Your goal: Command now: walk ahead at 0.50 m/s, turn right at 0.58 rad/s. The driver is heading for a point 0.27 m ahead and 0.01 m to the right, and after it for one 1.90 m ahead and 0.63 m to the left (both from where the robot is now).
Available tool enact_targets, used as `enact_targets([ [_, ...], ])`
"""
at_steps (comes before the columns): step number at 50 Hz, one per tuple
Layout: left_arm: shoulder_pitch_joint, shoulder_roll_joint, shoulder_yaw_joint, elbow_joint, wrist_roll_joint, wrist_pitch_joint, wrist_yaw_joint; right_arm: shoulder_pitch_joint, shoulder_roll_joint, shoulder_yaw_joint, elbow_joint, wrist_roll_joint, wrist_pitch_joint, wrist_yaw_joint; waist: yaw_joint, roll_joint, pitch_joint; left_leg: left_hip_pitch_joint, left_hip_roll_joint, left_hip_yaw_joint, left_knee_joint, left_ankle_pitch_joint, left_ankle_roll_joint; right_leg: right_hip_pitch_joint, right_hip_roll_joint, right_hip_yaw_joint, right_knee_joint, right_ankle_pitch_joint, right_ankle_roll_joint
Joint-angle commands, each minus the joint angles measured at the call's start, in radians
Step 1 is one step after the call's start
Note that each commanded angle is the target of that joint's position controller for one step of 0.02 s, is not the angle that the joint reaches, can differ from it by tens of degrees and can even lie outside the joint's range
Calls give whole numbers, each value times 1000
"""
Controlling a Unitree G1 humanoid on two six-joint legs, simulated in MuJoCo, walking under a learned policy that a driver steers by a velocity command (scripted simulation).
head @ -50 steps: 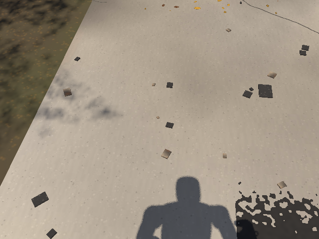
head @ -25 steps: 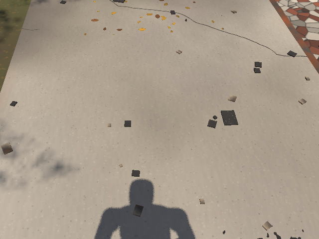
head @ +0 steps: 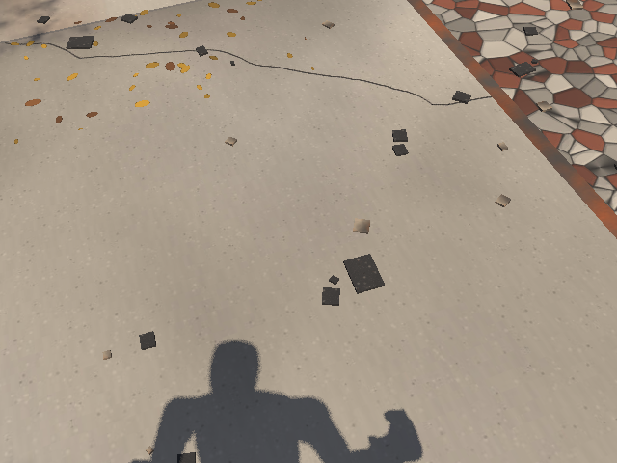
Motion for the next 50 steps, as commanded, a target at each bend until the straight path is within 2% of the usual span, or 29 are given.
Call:
enact_targets([
  [1, -28, 178, 44, -77, -2, -20, 25, -21, -67, -16, -63, -10, 6, -5, -26, -55, -55, -41, -10, 17, -172, 151, -43, 10, -237, 230, -168, 254, -174],
  [4, 2, 157, 36, -60, -2, -14, 33, -95, -33, 1, -73, -1, 0, 10, 18, -101, -52, 40, -45, 40, -406, 374, -45, -14, -193, 152, -164, 157, -120],
  [6, 46, 155, 32, -33, -1, -18, 30, -138, -35, 5, -81, 11, -7, 22, 51, -111, -39, 64, -47, 47, -460, 463, -29, 8, -223, 159, -170, 104, -110],
  [9, 87, 160, 31, 0, 1, -17, 27, -180, -64, 2, -101, 17, -14, 35, 66, -111, -11, -25, -42, 39, -509, 389, 24, 159, -295, 185, -128, 144, -105],
  [12, 83, 179, 37, 20, 5, -7, 33, -145, -86, -3, -105, 22, -16, 49, 35, -123, -10, -35, -55, 51, -527, 244, 85, 282, -343, 169, -63, 336, -75],
  [13, 62, 187, 38, 17, 7, -4, 35, -87, -104, -11, -91, 22, -15, 49, 1, -131, -47, 46, -85, 76, -531, 207, 107, 295, -330, 140, 1, 513, -60],
  [14, 40, 184, 35, 12, 10, 2, 37, 33, -130, -28, -55, 19, -14, 47, -64, -114, -126, 207, -126, 109, -550, 228, 136, 284, -290, 90, 144, 686, -38],
  [15, 35, 165, 23, -3, 19, 6, 43, 180, -169, -43, -22, 13, -10, 44, -128, -65, -241, 450, -70, 21, -526, 277, 179, 174, -244, 42, 363, 632, -7],
  [16, 139, 99, 3, -34, 25, -9, 39, 274, -262, -66, -18, 3, -6, 44, -93, 155, -366, 802, 144, -418, -569, 169, 336, -191, -99, -23, 736, 229, 80],
  [17, 136, 91, -8, -30, 22, -31, 30, 300, -207, -54, 1, 28, -1, 53, -102, 255, -392, 925, 223, -740, -737, -27, 403, -422, -19, 54, 900, -371, 105],
  [18, 52, 153, 3, -51, -6, -50, 18, 251, -151, -37, -13, 35, 2, 49, -117, 154, -264, 853, 213, -671, -759, -143, 354, -531, -84, 110, 961, -336, 90],
  [19, -33, 157, 1, -70, -15, -65, 13, 201, -131, -32, -33, 23, 8, 43, -115, 58, -171, 724, 172, -550, -770, -102, 321, -534, -124, 92, 923, -258, 80],
  [20, -81, 150, 2, -83, 1, -74, 14, 162, -119, -27, -41, 14, 12, 40, -92, -7, -93, 598, 134, -459, -787, 3, 307, -522, -155, 73, 840, -207, 79],
  [21, -82, 151, 8, -84, 21, -74, 18, 143, -100, -18, -50, 8, 11, 36, -63, -10, -81, 529, 101, -401, -801, 106, 294, -468, -182, 73, 761, -162, 84],
  [23, -60, 130, 8, -89, 32, -63, 21, 138, -104, -18, -60, 10, 14, 28, -34, 38, -89, 468, 67, -348, -824, 232, 302, -408, -189, 60, 673, -138, 109],
  [25, -76, 110, 4, -98, 31, -51, 27, 157, -123, -25, -58, 17, 15, 16, -33, 42, -83, 422, 51, -296, -836, 311, 309, -407, -183, 39, 585, -103, 140],
  [27, -149, 93, -3, -119, 30, -47, 31, 183, -146, -34, -52, 22, 20, 2, -52, 35, -63, 389, 28, -255, -841, 335, 292, -410, -171, 33, 451, 15, 165],
  [31, -285, 65, -14, -150, 20, -59, 19, 248, -146, -37, -32, 32, 40, -16, -102, 55, -56, 340, -23, -221, -814, 292, 238, -305, -116, 24, 214, 234, 178],
  [36, -360, 100, -3, -174, 4, -81, -1, 301, -139, -40, -20, 35, 63, -26, -109, 72, -51, 463, 19, -346, -710, 253, 220, -264, -87, 58, 84, 173, 152],
  [38, -291, 128, 11, -158, 1, -90, 0, 276, -140, -44, -30, 32, 70, -28, -63, 102, -67, 479, 26, -380, -643, 318, 202, -166, -89, 49, 49, 111, 117],
  [39, -196, 154, 25, -135, 7, -94, 7, 255, -120, -37, -42, 30, 70, -25, -10, 96, -123, 451, -15, -354, -550, 381, 175, -12, -106, 43, 13, 131, 83],
  [40, -49, 200, 40, -119, 24, -96, 16, 236, -74, -19, -64, 18, 65, -19, 61, 41, -259, 342, -64, -290, -321, 321, 143, 247, -240, 151, 61, 107, 17],
  [41, 72, 280, 62, -92, 36, -82, 21, 369, -3, 4, -84, 33, 55, -18, 36, -218, -416, 5, -212, -142, 6, -82, 69, 621, -474, 533, 47, -19, -144],
  [42, 84, 217, 50, -77, 9, -71, 14, 387, -66, 1, -84, 41, 51, -19, 33, -303, -400, -160, -156, -120, 172, -311, 55, 621, -549, 742, -25, -216, -173],
  [43, 32, 145, 30, -90, 6, -66, 15, 302, -141, -20, -82, 43, 55, -18, 52, -182, -246, -211, -106, -124, 232, -230, 47, 487, -500, 614, -53, -268, -128],
  [44, -18, 121, 21, -95, 14, -58, 17, 233, -145, -24, -95, 34, 60, -18, 44, -108, -151, -196, -73, -84, 228, -151, 39, 360, -452, 473, -73, -184, -92],
  [45, -53, 101, 13, -85, 17, -54, 15, 192, -132, -27, -110, 24, 61, -15, 26, -90, -79, -184, -49, -72, 186, -100, 32, 252, -411, 377, -106, -84, -81],
  [47, -83, 85, 6, -71, 24, -57, 15, 194, -95, -27, -121, 31, 71, -4, -12, -134, -43, -119, -7, -54, 136, -50, 30, 134, -361, 245, -161, 8, -65],
  [50, -85, 117, 18, -46, 15, -68, 13, 160, -51, -16, -152, 30, 82, 3, -23, -121, -30, -133, 16, -32, 54, 6, 14, 91, -367, 136, -219, 105, -93],
])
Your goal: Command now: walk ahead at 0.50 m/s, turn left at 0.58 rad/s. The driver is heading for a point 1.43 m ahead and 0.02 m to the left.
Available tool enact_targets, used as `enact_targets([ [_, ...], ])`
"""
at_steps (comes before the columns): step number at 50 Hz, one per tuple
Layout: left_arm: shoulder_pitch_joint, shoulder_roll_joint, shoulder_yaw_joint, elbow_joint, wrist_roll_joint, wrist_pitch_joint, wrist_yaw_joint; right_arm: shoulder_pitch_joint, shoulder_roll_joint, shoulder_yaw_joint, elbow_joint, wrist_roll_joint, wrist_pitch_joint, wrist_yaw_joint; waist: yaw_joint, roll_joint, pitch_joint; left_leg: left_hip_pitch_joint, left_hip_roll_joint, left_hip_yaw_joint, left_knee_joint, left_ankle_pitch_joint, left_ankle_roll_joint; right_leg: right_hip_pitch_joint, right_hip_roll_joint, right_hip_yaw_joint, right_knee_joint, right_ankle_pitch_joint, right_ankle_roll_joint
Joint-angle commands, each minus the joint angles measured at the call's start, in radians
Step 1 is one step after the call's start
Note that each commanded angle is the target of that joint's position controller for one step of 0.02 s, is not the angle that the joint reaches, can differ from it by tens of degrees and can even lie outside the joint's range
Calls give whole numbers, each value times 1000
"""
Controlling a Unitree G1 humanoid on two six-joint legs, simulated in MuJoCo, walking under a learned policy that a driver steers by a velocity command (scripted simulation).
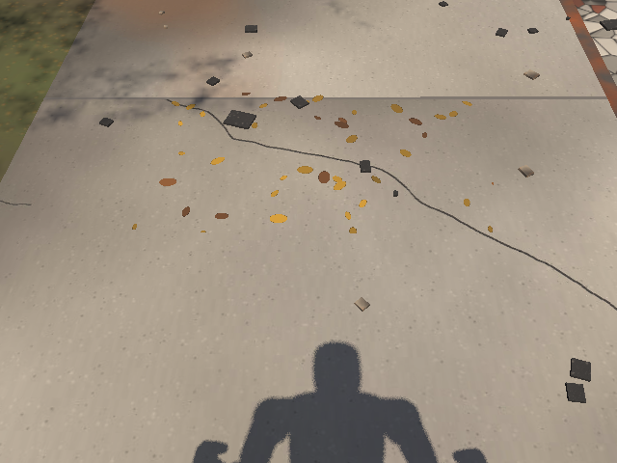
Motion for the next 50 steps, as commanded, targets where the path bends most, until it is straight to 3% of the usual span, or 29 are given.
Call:
enact_targets([
  [1, -26, 142, 36, -38, -3, -20, 2, -25, -24, -4, -98, -5, -5, 8, -6, -141, 12, -156, 74, -38, -69, 88, -18, 79, -298, 201, -217, 169, -182],
  [6, -7, 181, 44, -6, -8, -8, 7, -150, -8, 8, -128, -4, -22, 35, 36, -107, 24, -100, 56, 20, -342, 347, -2, 112, -262, 15, -214, 275, -141],
  [11, 73, 224, 54, 43, -34, 17, 6, -263, -14, 8, -190, -4, -23, 57, 55, -108, 53, -66, 14, 75, -489, 259, 54, 235, -311, -40, -156, 394, -112],
  [13, 77, 253, 60, 54, -41, 29, 8, -205, -48, -10, -188, -13, -20, 56, 0, -137, 1, 66, -50, 121, -520, 157, 96, 269, -317, -67, -27, 705, -96],
  [14, 68, 255, 57, 57, -42, 35, 10, -82, -83, -32, -157, -15, -18, 51, -79, -128, -68, 245, -89, 142, -574, 191, 126, 241, -296, -100, 128, 812, -74],
  [15, 81, 226, 42, 58, -33, 33, 14, 74, -138, -61, -111, -12, -13, 36, -153, -105, -151, 513, -93, 109, -590, 252, 155, 98, -259, -128, 334, 734, -42],
  [16, 156, 122, 2, 13, 7, 18, 5, 176, -261, -86, -95, -19, -9, 18, -128, 122, -291, 926, 185, -321, -572, 263, 291, -311, -150, -136, 734, 134, 22],
  [17, 173, 112, -13, 24, -3, -7, -7, 187, -240, -71, -107, -8, -17, 22, -119, 159, -467, 1017, 342, -737, -752, 141, 413, -472, -27, 57, 958, -415, 42],
  [18, 61, 203, 16, 6, -49, -19, -16, 159, -172, -48, -100, -17, -26, 31, -153, 54, -356, 932, 305, -606, -786, 105, 352, -561, -82, 134, 1007, -363, 28],
  [19, -9, 189, 10, -22, -59, -25, -15, 102, -146, -39, -94, -17, -33, 31, -130, 44, -213, 781, 260, -456, -796, 152, 312, -587, -121, 112, 959, -287, 14],
  [20, -25, 176, 8, -17, -39, -24, -7, 37, -113, -27, -91, -17, -38, 31, -89, -6, -129, 634, 218, -347, -813, 235, 281, -554, -160, 103, 879, -214, 16],
  [21, -11, 178, 13, -7, -23, -14, -2, -10, -80, -16, -96, -25, -43, 31, -50, 8, -90, 521, 183, -272, -843, 318, 266, -483, -185, 108, 818, -166, 20],
  [23, 46, 147, 10, 16, -18, 9, -4, -43, -69, -14, -96, -31, -55, 30, -6, 22, -81, 416, 162, -217, -907, 362, 274, -395, -193, 107, 774, -108, 37],
  [25, 41, 122, 5, 19, -14, 27, -1, -43, -83, -17, -76, -30, -69, 26, 7, 8, -54, 380, 161, -151, -952, 401, 281, -412, -194, 103, 712, -42, 59],
  [31, -119, 84, -12, -13, -25, 25, -17, 3, -102, -21, -11, -38, -79, 8, -56, -3, 26, 406, 132, 40, -1009, 356, 211, -437, -161, 95, 375, 296, 56],
  [34, -191, 84, -15, -45, -31, 23, -32, 45, -117, -28, 28, -31, -76, 5, -89, -11, 57, 490, 170, 79, -1012, 341, 197, -453, -135, 91, 278, 319, 33],
  [37, -228, 89, -13, -78, -27, 22, -50, 59, -121, -35, 56, -20, -59, -1, -94, -14, 68, 620, 210, 103, -956, 415, 175, -500, -120, 82, 224, 227, -5],
  [38, -227, 93, -12, -86, -24, 22, -56, 55, -127, -37, 61, -17, -52, -4, -86, -8, 63, 653, 219, 112, -922, 492, 164, -494, -108, 65, 217, 175, -19],
  [40, -161, 124, 5, -88, -20, 26, -61, 31, -154, -45, 56, -15, -36, -16, -40, 27, 0, 684, 211, 147, -780, 836, 133, -376, -49, 2, 221, 66, -56],
  [41, -51, 157, 26, -66, -19, 30, -58, 14, -158, -45, 51, -16, -25, -23, 24, 26, -70, 661, 185, 183, -617, 978, 107, -224, -4, -32, 201, 62, -81],
  [42, 101, 218, 58, -31, -22, 33, -46, 25, -138, -35, 41, -21, -21, -33, 93, -13, -162, 534, 139, 212, -386, 922, 69, 26, 6, 12, 184, 103, -120],
  [43, 212, 343, 92, -25, -25, 39, -31, 122, -54, -3, -4, -47, -41, -28, 73, -227, -301, 136, 20, 217, 12, 457, -2, 429, -244, 441, 189, 68, -283],
  [44, 211, 304, 75, -37, -39, 35, -34, 101, -18, 18, -7, -48, -74, -11, 67, -283, -416, -117, -141, 35, 224, -234, -28, 601, -366, 885, -16, -99, -390],
  [45, 198, 241, 55, -40, -30, 32, -32, 10, -93, -1, -25, -4, -104, 8, 106, -211, -332, -226, -68, -65, 268, -196, 2, 557, -350, 798, -61, -182, -333],
  [46, 148, 209, 47, -49, -25, 30, -28, -62, -97, 3, -49, 12, -120, 13, 94, -144, -212, -244, -23, -45, 214, -116, 23, 423, -312, 667, -65, -155, -293],
  [47, 86, 188, 38, -61, -22, 31, -27, -87, -92, 2, -54, -8, -126, 9, 52, -73, -118, -213, 14, -34, 114, -58, 24, 264, -277, 569, -80, -62, -272],
  [48, 38, 158, 28, -77, -14, 30, -22, -85, -103, -7, -51, -28, -120, 2, 16, -82, -83, -137, 44, -35, 32, -15, 18, 151, -244, 499, -99, 40, -258],
  [50, -2, 155, 27, -101, -8, 33, -15, -47, -86, -9, -47, -40, -99, 1, -26, -115, -63, -59, 50, -25, -37, 17, -8, 37, -207, 442, -134, 155, -265],
])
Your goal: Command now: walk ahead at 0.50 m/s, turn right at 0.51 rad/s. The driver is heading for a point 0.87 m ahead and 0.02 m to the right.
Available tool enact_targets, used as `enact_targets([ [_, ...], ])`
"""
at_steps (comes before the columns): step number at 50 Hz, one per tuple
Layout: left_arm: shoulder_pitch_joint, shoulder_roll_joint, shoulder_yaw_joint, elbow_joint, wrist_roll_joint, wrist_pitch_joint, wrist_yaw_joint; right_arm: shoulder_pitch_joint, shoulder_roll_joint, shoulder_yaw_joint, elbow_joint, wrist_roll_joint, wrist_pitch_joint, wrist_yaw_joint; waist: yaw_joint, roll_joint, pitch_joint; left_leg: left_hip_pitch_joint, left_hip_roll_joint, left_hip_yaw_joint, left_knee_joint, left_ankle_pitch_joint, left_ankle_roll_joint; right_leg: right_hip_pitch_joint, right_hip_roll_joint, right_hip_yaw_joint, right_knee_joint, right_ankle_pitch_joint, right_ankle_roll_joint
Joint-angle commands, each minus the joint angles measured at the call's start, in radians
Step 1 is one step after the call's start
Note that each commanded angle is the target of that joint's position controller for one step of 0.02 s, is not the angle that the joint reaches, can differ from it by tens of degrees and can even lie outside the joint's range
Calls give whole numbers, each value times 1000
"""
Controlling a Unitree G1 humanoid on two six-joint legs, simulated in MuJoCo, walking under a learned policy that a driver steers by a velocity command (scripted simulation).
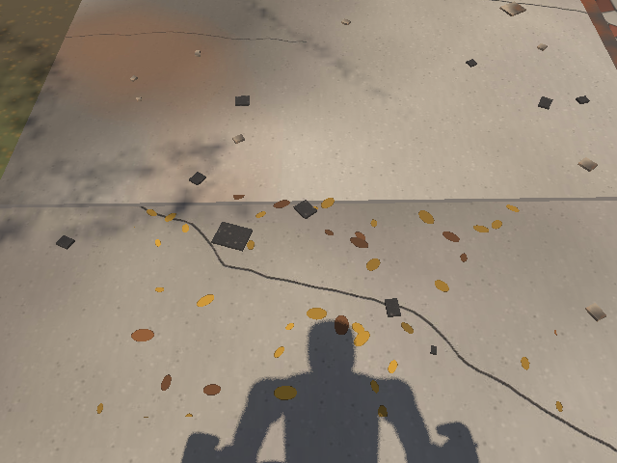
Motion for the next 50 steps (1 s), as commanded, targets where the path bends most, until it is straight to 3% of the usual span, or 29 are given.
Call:
enact_targets([
  [1, -15, 131, 32, -82, 4, -13, 17, 15, -105, -34, -77, -15, -4, -6, -31, -79, -84, -139, 50, -26, -89, 64, -30, 137, -253, 327, -249, 185, -205],
  [3, 2, 157, 41, -76, 0, -14, 30, -32, -84, -26, -92, -17, 6, -10, -23, -73, -61, -140, 37, -9, -210, 158, -62, 86, -228, 269, -258, 240, -196],
  [6, 40, 166, 46, -61, -11, -6, 43, -148, -50, -12, -117, -13, 1, -6, 23, -89, -46, -73, -5, -2, -451, 369, -79, 46, -172, 216, -241, 164, -143],
  [9, 95, 171, 49, -41, -18, 6, 49, -232, -60, -14, -138, 4, -10, 6, 59, -101, -44, -18, -43, -10, -579, 450, -79, 72, -185, 266, -211, 86, -124],
  [13, 119, 147, 44, -21, -11, 14, 52, -205, -99, -28, -131, 6, -28, 23, 41, -131, -49, 6, -28, -29, -648, 371, -26, 213, -253, 349, -108, 89, -97],
  [15, 105, 125, 37, -24, -4, 17, 48, -90, -123, -46, -100, -2, -35, 17, -23, -137, -89, 170, -43, 10, -702, 326, 26, 220, -214, 333, 9, 228, -66],
  [16, 103, 83, 19, -36, 4, 14, 43, 32, -162, -58, -86, -17, -40, 11, -81, -88, -203, 381, 57, -80, -673, 319, 84, 156, -163, 279, 213, 206, -34],
  [17, 238, 22, -1, -43, -5, 3, 42, 158, -258, -84, -61, -28, -33, 9, -65, 145, -360, 748, 267, -438, -683, 223, 241, -140, -26, 161, 559, -63, 41],
  [18, 261, 48, -4, -40, -22, -6, 43, 228, -230, -85, -14, 4, -21, 22, -78, 303, -369, 817, 358, -757, -829, -70, 308, -365, -4, 139, 751, -416, 67],
  [19, 151, 137, 17, -47, -29, -9, 42, 180, -152, -62, -27, 16, -20, 21, -105, 156, -216, 706, 323, -685, -863, -204, 262, -445, -58, 173, 819, -356, 61],
  [20, 50, 145, 19, -71, -21, -8, 43, 119, -123, -50, -36, 6, -12, 18, -101, 75, -122, 583, 281, -544, -869, -140, 226, -447, -98, 131, 810, -278, 59],
  [21, -2, 132, 17, -87, -6, -11, 40, 79, -102, -40, -36, -2, -7, 19, -83, 43, -54, 471, 239, -445, -894, -27, 222, -433, -128, 106, 756, -224, 60],
  [22, -7, 118, 19, -89, 2, -13, 36, 53, -83, -31, -34, -8, -7, 17, -55, 59, -34, 405, 205, -377, -913, 64, 213, -393, -163, 99, 692, -178, 61],
  [24, 22, 80, 13, -79, -2, -11, 30, 44, -72, -26, -25, -6, -10, 16, -29, 93, -43, 350, 163, -286, -946, 188, 209, -325, -182, 70, 619, -145, 70],
  [27, -39, 44, -1, -101, 7, -11, 29, 67, -117, -37, -2, 7, -11, 11, -36, 70, -32, 337, 166, -200, -983, 336, 233, -342, -195, 38, 466, -65, 95],
  [30, -131, 21, -13, -118, 5, -20, 21, 93, -140, -42, 21, 14, 0, 5, -66, 56, -24, 334, 139, -111, -994, 390, 211, -299, -185, 14, 270, 103, 104],
  [34, -244, 26, -14, -146, -7, -29, 6, 168, -153, -41, 65, 24, 14, 3, -106, 54, -3, 364, 148, -76, -977, 393, 191, -234, -149, -10, 119, 216, 101],
  [37, -287, 43, -8, -168, -10, -35, -8, 192, -164, -45, 90, 27, 31, -1, -98, 62, 12, 454, 191, -92, -932, 441, 172, -236, -138, -7, 57, 145, 68],
  [39, -225, 72, 6, -156, -6, -38, -10, 176, -183, -50, 95, 27, 42, -6, -46, 72, -24, 487, 193, -76, -843, 620, 149, -125, -110, -31, 17, 93, 36],
  [40, -115, 104, 25, -122, -1, -37, -4, 164, -178, -47, 94, 28, 46, -9, 16, 61, -93, 467, 156, -37, -715, 760, 127, 39, -86, -56, -11, 103, 9],
  [41, 46, 155, 47, -82, 5, -35, 6, 157, -149, -33, 81, 17, 46, -11, 86, 36, -209, 350, 110, 1, -509, 711, 94, 295, -146, 0, 20, 129, -33],
  [42, 179, 260, 69, -67, 24, -27, 15, 230, -54, -1, 45, -3, 30, -9, 91, -168, -376, -8, -15, 64, -123, 321, 27, 689, -407, 378, 31, 103, -164],
  [43, 212, 224, 61, -47, 4, -20, 11, 257, -45, 7, 58, 8, 9, -3, 90, -300, -459, -207, -92, -29, 79, -213, 8, 770, -499, 701, -116, -58, -254],
  [44, 156, 160, 40, -51, -1, -18, 12, 183, -139, -20, 47, 36, -2, 4, 97, -195, -304, -307, -29, -74, 156, -185, 19, 657, -470, 597, -147, -155, -207],
  [45, 94, 128, 29, -58, 2, -18, 15, 105, -144, -21, 29, 47, -5, 7, 80, -142, -193, -312, 16, -50, 132, -94, 27, 516, -429, 451, -170, -132, -168],
  [46, 34, 101, 20, -57, 9, -22, 12, 70, -130, -22, 26, 37, 0, 5, 48, -90, -115, -280, 49, -34, 72, -23, 23, 381, -386, 353, -211, -67, -146],
  [47, -7, 73, 12, -57, 17, -30, 9, 73, -122, -28, 31, 26, 13, 2, 16, -102, -77, -229, 76, -44, 21, 29, 18, 289, -354, 279, -247, -5, -129],
  [50, -39, 75, 19, -31, 21, -56, 7, 115, -65, -22, 49, 27, 50, -2, -31, -110, -47, -153, 84, -57, -21, 113, -5, 166, -337, 143, -328, 114, -131],
])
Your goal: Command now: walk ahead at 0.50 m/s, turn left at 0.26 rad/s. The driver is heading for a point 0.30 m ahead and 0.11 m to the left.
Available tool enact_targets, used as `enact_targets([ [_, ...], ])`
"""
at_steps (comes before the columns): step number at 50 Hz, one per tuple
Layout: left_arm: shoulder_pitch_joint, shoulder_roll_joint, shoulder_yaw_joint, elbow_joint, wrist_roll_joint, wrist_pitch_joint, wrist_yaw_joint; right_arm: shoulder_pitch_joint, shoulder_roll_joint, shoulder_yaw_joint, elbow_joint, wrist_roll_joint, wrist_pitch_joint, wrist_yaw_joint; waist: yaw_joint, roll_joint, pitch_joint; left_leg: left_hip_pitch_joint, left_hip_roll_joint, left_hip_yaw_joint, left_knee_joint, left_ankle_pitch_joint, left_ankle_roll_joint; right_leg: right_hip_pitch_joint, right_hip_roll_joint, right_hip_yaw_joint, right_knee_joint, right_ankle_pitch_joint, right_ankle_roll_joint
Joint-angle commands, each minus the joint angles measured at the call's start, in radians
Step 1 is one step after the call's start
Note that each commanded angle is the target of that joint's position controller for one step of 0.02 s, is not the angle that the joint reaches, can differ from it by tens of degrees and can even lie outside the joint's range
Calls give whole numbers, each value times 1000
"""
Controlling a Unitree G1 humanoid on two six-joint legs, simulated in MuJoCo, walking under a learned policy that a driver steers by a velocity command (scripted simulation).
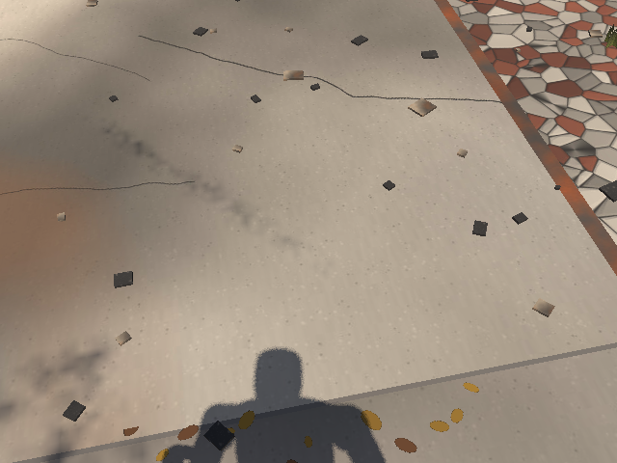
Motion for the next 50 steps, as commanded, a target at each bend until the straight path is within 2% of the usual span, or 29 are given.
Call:
enact_targets([
  [1, -21, 117, 35, -33, 7, -36, 4, 35, -47, -18, -49, -1, 15, -7, -17, -122, -10, -123, 58, -70, -25, 108, -18, 68, -284, 198, -262, 153, -164],
  [4, -5, 132, 40, -3, 10, -38, 16, -31, -39, -19, -70, -6, 13, -2, -5, -97, 9, -168, 47, -81, -175, 277, -24, 101, -267, 87, -275, 237, -144],
  [7, 10, 152, 43, 17, 4, -33, 25, -130, -18, -9, -99, -9, 5, 17, 32, -86, 35, -125, 31, -17, -355, 417, -13, 111, -248, -7, -290, 248, -114],
  [8, 31, 160, 45, 29, 1, -30, 28, -167, -9, -5, -114, -9, 5, 23, 49, -78, 46, -125, 28, -1, -394, 433, -8, 133, -258, -21, -292, 249, -112],
  [11, 85, 169, 45, 72, -12, -3, 35, -249, 5, 3, -163, -23, -1, 39, 68, -66, 71, -108, -6, 37, -512, 396, 14, 212, -275, -50, -208, 473, -101],
  [13, 89, 190, 50, 87, -22, 16, 40, -234, -14, -5, -178, -27, -5, 50, 45, -101, 33, -61, -42, 59, -545, 316, 39, 279, -292, -46, -117, 647, -84],
  [14, 77, 204, 53, 88, -27, 23, 45, -193, -37, -14, -172, -30, -7, 53, 17, -121, -1, -5, -69, 73, -559, 276, 54, 305, -290, -42, -49, 754, -70],
  [15, 57, 210, 54, 87, -31, 31, 50, -103, -68, -30, -149, -34, -10, 53, -36, -124, -56, 107, -99, 89, -602, 288, 73, 311, -270, -52, 65, 814, -45],
  [16, 62, 199, 49, 88, -27, 34, 52, -4, -112, -51, -121, -34, -11, 43, -89, -92, -118, 282, -111, 83, -677, 453, 98, 258, -222, -83, 234, 763, -4],
  [17, 87, 154, 28, 61, 7, 24, 52, 105, -195, -67, -104, -49, -3, 21, -112, 35, -257, 594, 69, -117, -588, 933, 160, 38, -159, -93, 516, 385, 47],
  [18, 260, 39, -15, 79, 16, 13, 25, 63, -211, -51, -109, -60, 3, 13, -4, 217, -436, 901, 348, -482, -547, 1231, 390, -264, -14, 7, 858, -540, 109],
  [19, 223, 137, 9, 127, -15, 11, 16, 88, -129, -36, -121, -46, 12, 17, -79, 62, -536, 856, 317, -468, -585, 1125, 390, -245, -40, 187, 910, -559, 105],
  [20, 105, 162, 18, 87, -46, 16, 15, 13, -113, -28, -121, -35, 15, 19, -75, 53, -373, 742, 264, -331, -627, 1014, 342, -321, -81, 162, 890, -516, 99],
  [21, 47, 142, 14, 77, -38, 23, 28, -58, -82, -21, -120, -27, 17, 18, -50, -10, -249, 599, 212, -270, -673, 877, 294, -350, -110, 135, 816, -452, 102],
  [22, 28, 139, 19, 84, -24, 39, 42, -112, -52, -10, -121, -28, 18, 16, -22, -20, -172, 457, 184, -222, -721, 782, 270, -312, -134, 133, 747, -395, 110],
  [23, 58, 129, 20, 93, -19, 60, 50, -147, -51, -11, -119, -39, 19, 16, 18, 15, -146, 325, 159, -181, -768, 710, 255, -210, -143, 130, 693, -343, 119],
  [24, 89, 109, 18, 106, -16, 75, 57, -175, -60, -15, -118, -50, 20, 17, 39, 42, -138, 247, 143, -155, -800, 658, 252, -143, -132, 112, 640, -307, 127],
  [26, 111, 85, 13, 119, -9, 88, 69, -205, -61, -18, -110, -58, 17, 13, 53, 60, -146, 186, 129, -115, -823, 609, 256, -71, -125, 100, 523, -271, 137],
  [29, 63, 89, 14, 121, -5, 98, 74, -204, -61, -17, -83, -53, 23, 1, 30, 70, -163, 180, 121, -108, -853, 365, 232, -10, -125, 100, 378, -133, 125],
  [31, 34, 94, 17, 122, -4, 101, 71, -212, -54, -12, -66, -50, 33, -5, 26, 70, -131, 152, 108, -116, -870, 128, 206, 26, -117, 93, 297, -80, 113],
  [33, 28, 83, 16, 130, 10, 95, 65, -223, -30, -1, -50, -41, 39, -6, 43, 53, -88, 113, 70, -110, -855, -80, 152, 98, -99, 73, 153, -1, 90],
  [34, 20, 89, 15, 128, 21, 91, 63, -192, -6, 7, -31, -42, 39, -5, 41, 28, -61, 102, 42, -104, -838, -142, 107, 120, -119, 98, 79, 47, 75],
  [35, 8, 127, 18, 116, 24, 85, 65, -163, 2, 11, -17, -48, 39, -5, 19, -28, -29, 102, 0, -79, -780, -156, 63, 105, -185, 171, 13, 79, 48],
  [36, -36, 193, 33, 126, 6, 84, 68, -100, 8, 7, -12, -47, 40, -5, -57, -173, -7, 149, -68, -10, -761, -92, 31, 6, -192, 179, 15, -61, 12],
  [37, -49, 135, 25, 133, 3, 78, 61, -136, -6, 7, -3, -53, 45, -12, -25, -181, -2, 265, -78, 17, -718, -4, 11, -99, -166, 174, -31, -221, 13],
  [38, -53, 101, 15, 141, 10, 70, 58, -153, -21, 0, -2, -47, 50, -16, -22, -171, 5, 308, -72, 16, -699, 44, 14, -131, -153, 166, -50, -248, 35],
  [39, -65, 98, 12, 147, 13, 62, 56, -152, -17, 0, 8, -43, 55, -22, -25, -162, 2, 327, -62, 10, -693, 80, 23, -126, -141, 153, -45, -193, 53],
  [42, -39, 95, 9, 174, 0, 44, 55, -142, -22, -3, 36, -43, 59, -25, -7, -114, -31, 322, -52, 1, -692, 180, 33, -31, -126, 129, 6, -9, 62],
  [50, -36, 91, 5, 227, -7, 57, 59, -145, -21, -7, 107, -30, 63, -30, 8, -49, -59, 357, -47, 7, -677, 326, 21, 52, -106, 106, 42, 165, 43],
])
